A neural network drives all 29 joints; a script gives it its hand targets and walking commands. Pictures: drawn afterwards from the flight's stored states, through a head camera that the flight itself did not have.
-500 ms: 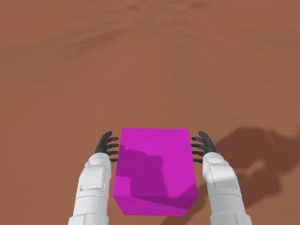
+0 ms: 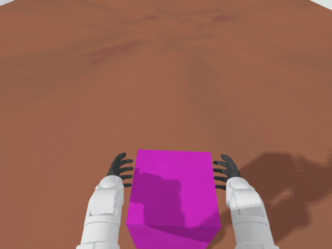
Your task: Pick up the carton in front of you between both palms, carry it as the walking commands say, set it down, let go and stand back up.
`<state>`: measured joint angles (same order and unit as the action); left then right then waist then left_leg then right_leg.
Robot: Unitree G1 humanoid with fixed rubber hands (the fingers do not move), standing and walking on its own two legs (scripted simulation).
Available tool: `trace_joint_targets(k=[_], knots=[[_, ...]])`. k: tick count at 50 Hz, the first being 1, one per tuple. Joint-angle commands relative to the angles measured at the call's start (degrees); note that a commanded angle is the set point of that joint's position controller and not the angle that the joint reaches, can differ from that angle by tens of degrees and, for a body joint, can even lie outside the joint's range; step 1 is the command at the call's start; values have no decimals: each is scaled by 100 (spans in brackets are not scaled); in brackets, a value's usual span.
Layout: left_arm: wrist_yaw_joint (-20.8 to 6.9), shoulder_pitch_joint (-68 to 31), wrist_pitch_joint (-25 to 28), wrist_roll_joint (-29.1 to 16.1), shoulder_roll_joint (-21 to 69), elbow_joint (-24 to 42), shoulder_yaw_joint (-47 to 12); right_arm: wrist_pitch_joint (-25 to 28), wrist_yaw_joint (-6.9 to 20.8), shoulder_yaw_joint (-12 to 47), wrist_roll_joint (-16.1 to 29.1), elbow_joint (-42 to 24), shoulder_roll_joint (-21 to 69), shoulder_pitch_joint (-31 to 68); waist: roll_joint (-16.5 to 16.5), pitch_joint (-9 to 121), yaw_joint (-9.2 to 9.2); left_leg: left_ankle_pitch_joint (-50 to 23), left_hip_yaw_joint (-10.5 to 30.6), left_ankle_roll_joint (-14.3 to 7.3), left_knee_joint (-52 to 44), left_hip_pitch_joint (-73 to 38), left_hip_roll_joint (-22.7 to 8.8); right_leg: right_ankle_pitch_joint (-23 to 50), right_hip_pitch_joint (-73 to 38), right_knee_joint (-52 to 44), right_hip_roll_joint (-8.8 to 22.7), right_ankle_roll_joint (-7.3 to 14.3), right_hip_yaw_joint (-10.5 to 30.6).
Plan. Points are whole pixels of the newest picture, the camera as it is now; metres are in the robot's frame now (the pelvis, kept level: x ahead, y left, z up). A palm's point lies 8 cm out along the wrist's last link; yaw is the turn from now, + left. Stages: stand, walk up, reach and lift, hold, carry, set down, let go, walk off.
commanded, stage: carry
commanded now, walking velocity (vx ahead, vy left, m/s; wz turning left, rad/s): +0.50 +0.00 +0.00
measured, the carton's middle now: (171, 202) +0.29 +0.00 -0.11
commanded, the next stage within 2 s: none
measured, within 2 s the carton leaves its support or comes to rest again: neither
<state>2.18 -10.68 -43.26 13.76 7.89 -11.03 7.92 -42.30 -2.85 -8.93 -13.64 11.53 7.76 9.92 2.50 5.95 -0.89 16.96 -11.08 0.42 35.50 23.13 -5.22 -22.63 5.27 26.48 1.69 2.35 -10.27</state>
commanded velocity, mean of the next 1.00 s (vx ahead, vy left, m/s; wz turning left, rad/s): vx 0.19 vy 0.00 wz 0.00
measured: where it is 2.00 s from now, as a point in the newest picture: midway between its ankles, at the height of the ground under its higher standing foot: (166, 248)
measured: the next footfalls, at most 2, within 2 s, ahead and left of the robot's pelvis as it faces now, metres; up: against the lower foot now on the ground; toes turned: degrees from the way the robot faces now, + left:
right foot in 0.50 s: +0.35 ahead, -0.11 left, +0.00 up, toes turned -5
left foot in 0.80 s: +0.42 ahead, +0.11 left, +0.00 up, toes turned -21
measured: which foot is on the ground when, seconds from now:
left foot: down 0.00-0.50, up 0.52-0.78, down 0.80-1.00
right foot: down 0.00-0.14, up 0.16-0.48, down 0.50-1.00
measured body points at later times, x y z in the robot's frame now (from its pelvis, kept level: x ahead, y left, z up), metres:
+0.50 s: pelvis +0.20 +0.00 +0.00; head +0.20 -0.01 +0.45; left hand +0.50 +0.16 +0.04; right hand +0.51 -0.14 +0.03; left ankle +0.08 +0.12 -0.73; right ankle +0.30 -0.10 -0.74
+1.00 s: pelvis +0.38 +0.00 +0.00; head +0.37 +0.01 +0.45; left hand +0.68 +0.16 +0.04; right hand +0.69 -0.14 +0.04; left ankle +0.38 +0.10 -0.73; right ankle +0.31 -0.10 -0.73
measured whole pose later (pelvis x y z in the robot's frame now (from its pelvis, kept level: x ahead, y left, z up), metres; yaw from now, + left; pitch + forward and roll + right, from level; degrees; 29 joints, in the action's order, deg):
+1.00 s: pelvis +0.38 +0.00 +0.00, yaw +1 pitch +3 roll +0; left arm 2.9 -12.7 -42.9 13.6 8.2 -8.1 8.0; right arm -41.4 -3.1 -8.9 -13.7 9.1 8.2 12.5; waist 1.2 5.4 -0.6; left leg 14.6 -11.1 -1.6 28.1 16.2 -2.4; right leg -20.4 9.4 28.1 4.3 -1.1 -10.7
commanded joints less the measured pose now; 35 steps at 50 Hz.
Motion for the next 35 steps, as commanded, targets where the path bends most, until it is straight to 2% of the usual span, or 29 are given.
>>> trace_joint_targets(k=[1,2,3,4,5,6,7,8,9,10,11,14,16,18,20,21,22,23,24,25,26,27,28,29,31,32,34,35], knots=[[-1377,-3154,453,-1584,5287,673,-3183,439,1475,3190,1653,-567,5339,3232,283,564,-112,403,-75,-81,-133,988,142,2031,-1310,-1112,1519,603,1352],[-1357,-3040,453,-1563,5261,659,-3188,432,1472,3165,1641,-477,5319,3039,254,806,-69,320,-180,-95,-570,558,253,2558,-1391,-740,1418,508,1096],[-1344,-2878,456,-1543,5272,603,-3188,426,1475,3155,1628,-414,5339,2885,132,1145,32,-217,-324,-131,-1381,-623,376,3159,-981,-102,1172,294,566],[-1343,-2766,455,-1523,5281,560,-3175,416,1475,3099,1588,-321,5372,2757,-124,1618,148,-572,64,-278,-1603,-2390,107,3318,10,793,925,-12,142],[-1354,-2826,435,-1521,5308,650,-3165,412,1467,3063,1525,-297,5325,2645,-1260,1959,272,-1278,1716,-781,-1638,-3887,-1005,1939,1668,2141,485,-320,-143],[-1379,-2864,429,-1552,5365,780,-3266,437,1459,3058,1529,-368,5383,2596,-2255,1784,242,-2305,3283,-1336,-2012,-4580,-1786,-581,3191,2858,-128,-388,0],[-1414,-2900,442,-1678,5444,881,-3466,454,1470,3182,1599,-552,5494,2525,-1627,1784,264,-2979,3313,-1581,-1847,-4505,-1927,-922,3339,3320,110,-274,631],[-1434,-2897,462,-1765,5515,886,-3515,440,1466,3278,1630,-774,5581,2608,-947,1764,254,-2898,3115,-1522,-1861,-4185,-1919,-1060,3460,3411,163,-206,827],[-1430,-2850,482,-1755,5558,734,-3454,421,1443,3373,1686,-901,5617,2803,-473,1674,234,-2184,2708,-1310,-1933,-3907,-1808,-950,3455,3199,353,-165,907],[-1416,-2711,480,-1735,5571,627,-3420,418,1417,3458,1734,-951,5572,2920,-405,1585,201,-1634,2303,-1094,-2122,-3542,-1668,-679,3197,2695,475,-160,897],[-1400,-2578,486,-1704,5555,643,-3412,443,1409,3568,1775,-1069,5504,2981,-535,1495,201,-1280,1970,-959,-2289,-3326,-1556,-437,3027,2290,422,-179,726],[-1357,-2756,505,-1732,5410,1175,-3517,448,1401,3808,1929,-1407,5393,3179,-980,1165,209,-756,1417,-828,-2582,-2839,-1272,465,2639,1408,262,-256,360],[-1315,-2948,436,-1818,5237,1457,-3571,380,1383,3858,1986,-1449,5294,3136,-1094,980,208,-772,1084,-758,-2655,-2646,-1138,1049,2390,828,202,-279,180],[-1296,-2852,324,-1821,5051,1442,-3550,279,1342,3785,1899,-1363,5144,2872,-1172,953,219,-1129,798,-707,-2568,-2548,-1064,1410,2023,409,149,-280,-16],[-1315,-2619,247,-1765,4925,1244,-3450,200,1302,3601,1715,-1222,5012,2564,-1179,1027,195,-1235,572,-625,-2314,-2461,-1011,1651,1511,67,99,-255,-214],[-1329,-2460,232,-1691,4884,1049,-3327,175,1286,3457,1597,-1097,4962,2455,-1048,1051,125,-1496,305,-513,-1873,-2337,-865,1840,1089,-248,34,-247,-360],[-1343,-2366,236,-1601,4840,829,-3152,164,1276,3308,1472,-931,4939,2391,-765,1192,61,-2087,-59,-326,-1077,-2084,-605,1830,364,-480,-50,-204,-474],[-1364,-2339,243,-1479,4830,595,-2957,157,1272,3162,1357,-720,4907,2358,-498,1419,-7,-2160,-238,-100,-179,-1419,-404,1849,-629,-440,217,-57,-145],[-1384,-2202,270,-1368,4747,349,-2785,151,1284,3025,1268,-630,4901,2390,630,1734,-83,-813,-247,140,1280,-304,62,2672,-1548,-574,1403,374,1565],[-1402,-2227,339,-1330,4756,197,-2673,180,1312,2956,1220,-495,4971,2386,1522,1693,-65,1386,156,179,2124,900,465,4123,-2135,-806,2186,955,2830],[-1405,-2347,407,-1366,4919,217,-2688,270,1343,3075,1313,-534,5109,2518,1108,1649,-59,1623,720,74,2499,1075,237,5136,-1994,-809,2442,1198,2893],[-1428,-2450,506,-1522,5180,512,-2845,367,1362,3380,1531,-808,5284,2617,528,1726,-57,1680,879,32,2333,930,95,5467,-1769,-751,2283,1020,2365],[-1440,-2727,579,-1638,5348,677,-3029,406,1388,3455,1613,-823,5474,2768,378,1676,-41,1517,933,1,1820,782,-41,5316,-1518,-715,2091,853,1856],[-1427,-2679,629,-1665,5436,843,-3142,433,1397,3543,1671,-766,5600,2749,343,1643,-37,1262,861,-11,1236,521,-36,5024,-1199,-835,1837,625,1392],[-1470,-2650,693,-1715,5438,920,-3214,509,1401,3529,1618,-645,5647,2532,525,1715,-19,809,571,56,373,54,159,4941,-952,-813,1550,423,839],[-1481,-2742,732,-1745,5435,987,-3286,542,1394,3521,1586,-619,5670,2460,584,1797,-7,538,514,63,-37,-188,196,4847,-911,-727,1475,386,657],[-1473,-2823,784,-1819,5399,1273,-3454,586,1366,3629,1658,-963,5619,2574,554,1922,-25,-120,281,77,-595,-515,266,4698,-960,-558,1396,370,452],[-1445,-2888,770,-1854,5346,1446,-3536,572,1358,3740,1749,-1141,5644,2661,476,1962,16,-726,191,67,-998,-834,246,4353,-830,-464,1345,320,332]])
